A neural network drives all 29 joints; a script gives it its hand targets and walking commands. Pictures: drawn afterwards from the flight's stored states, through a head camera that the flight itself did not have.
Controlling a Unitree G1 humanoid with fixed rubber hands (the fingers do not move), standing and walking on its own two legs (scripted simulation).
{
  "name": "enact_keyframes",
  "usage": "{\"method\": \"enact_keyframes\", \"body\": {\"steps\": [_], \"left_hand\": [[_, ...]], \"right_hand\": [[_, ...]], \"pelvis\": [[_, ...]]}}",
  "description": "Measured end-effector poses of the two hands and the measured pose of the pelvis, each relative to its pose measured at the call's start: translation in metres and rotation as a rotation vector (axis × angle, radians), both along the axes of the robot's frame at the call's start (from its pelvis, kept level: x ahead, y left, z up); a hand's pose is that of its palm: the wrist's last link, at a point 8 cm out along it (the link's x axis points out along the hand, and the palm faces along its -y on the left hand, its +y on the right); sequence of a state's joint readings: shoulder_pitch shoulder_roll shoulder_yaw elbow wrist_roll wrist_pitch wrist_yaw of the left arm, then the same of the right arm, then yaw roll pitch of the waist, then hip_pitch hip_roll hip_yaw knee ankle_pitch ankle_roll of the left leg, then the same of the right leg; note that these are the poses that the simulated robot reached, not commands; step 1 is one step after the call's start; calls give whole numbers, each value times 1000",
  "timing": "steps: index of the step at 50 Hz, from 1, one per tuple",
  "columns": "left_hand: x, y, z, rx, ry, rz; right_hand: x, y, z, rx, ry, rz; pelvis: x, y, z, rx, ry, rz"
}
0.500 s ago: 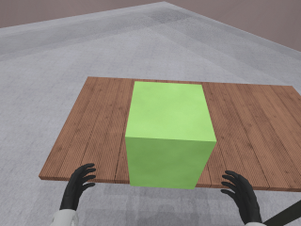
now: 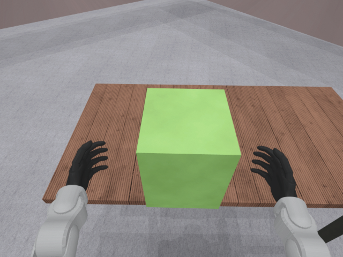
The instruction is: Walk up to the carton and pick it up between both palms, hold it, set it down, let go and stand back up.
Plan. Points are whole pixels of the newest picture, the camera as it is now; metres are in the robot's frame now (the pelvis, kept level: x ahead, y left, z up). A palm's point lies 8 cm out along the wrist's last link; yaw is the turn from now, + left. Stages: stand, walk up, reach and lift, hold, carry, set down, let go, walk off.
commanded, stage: reach and lift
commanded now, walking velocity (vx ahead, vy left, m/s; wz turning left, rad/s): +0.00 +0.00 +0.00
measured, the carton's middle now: (184, 150) +0.39 +0.01 +0.03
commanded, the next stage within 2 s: none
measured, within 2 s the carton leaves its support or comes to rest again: neither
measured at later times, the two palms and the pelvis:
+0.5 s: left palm (80, 136) +0.32 +0.23 +0.15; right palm (280, 140) +0.34 -0.19 +0.14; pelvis +0.00 +0.00 +0.00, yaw +0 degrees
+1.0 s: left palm (79, 96) +0.37 +0.23 +0.21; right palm (281, 97) +0.40 -0.19 +0.21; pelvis +0.00 -0.01 +0.00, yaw +1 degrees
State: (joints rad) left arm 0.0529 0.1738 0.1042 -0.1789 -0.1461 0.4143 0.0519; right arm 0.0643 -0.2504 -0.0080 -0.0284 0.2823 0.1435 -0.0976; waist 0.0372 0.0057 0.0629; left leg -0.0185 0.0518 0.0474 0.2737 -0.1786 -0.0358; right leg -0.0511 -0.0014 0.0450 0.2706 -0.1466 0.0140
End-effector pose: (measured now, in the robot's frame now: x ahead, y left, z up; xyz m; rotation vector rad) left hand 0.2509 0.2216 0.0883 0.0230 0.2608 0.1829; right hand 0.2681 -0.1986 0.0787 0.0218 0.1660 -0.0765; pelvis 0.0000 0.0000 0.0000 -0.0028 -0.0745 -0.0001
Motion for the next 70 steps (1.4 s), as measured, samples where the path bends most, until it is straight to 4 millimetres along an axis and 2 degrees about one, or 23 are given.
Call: {"method": "enact_keyframes", "body": {"steps": [12,27,36,45,53,61,66,70], "left_hand": [[32,1,29,-20,-6,9],[69,4,68,-19,-16,5],[94,1,93,-19,-33,1],[112,10,106,-17,-19,6],[130,7,130,-6,-40,-9],[147,6,153,6,-47,-11],[156,4,155,10,-33,-17],[157,4,139,16,-11,-24]], "right_hand": [[41,1,35,1,-23,22],[79,3,70,7,-7,42],[105,0,101,2,-25,65],[124,4,116,4,-3,70],[144,12,137,13,8,82],[160,10,162,15,9,56],[167,10,164,5,37,52],[168,11,152,-7,59,52]], "pelvis": [[-2,-5,0,2,19,0],[-4,-3,-1,-1,46,5],[-4,-6,-1,-3,74,7],[-3,-7,-1,-5,89,16],[-5,-6,-1,-11,107,21],[-4,-4,-1,-14,118,24],[-3,-5,-1,-15,116,22],[-1,-5,-1,-15,106,22]]}}
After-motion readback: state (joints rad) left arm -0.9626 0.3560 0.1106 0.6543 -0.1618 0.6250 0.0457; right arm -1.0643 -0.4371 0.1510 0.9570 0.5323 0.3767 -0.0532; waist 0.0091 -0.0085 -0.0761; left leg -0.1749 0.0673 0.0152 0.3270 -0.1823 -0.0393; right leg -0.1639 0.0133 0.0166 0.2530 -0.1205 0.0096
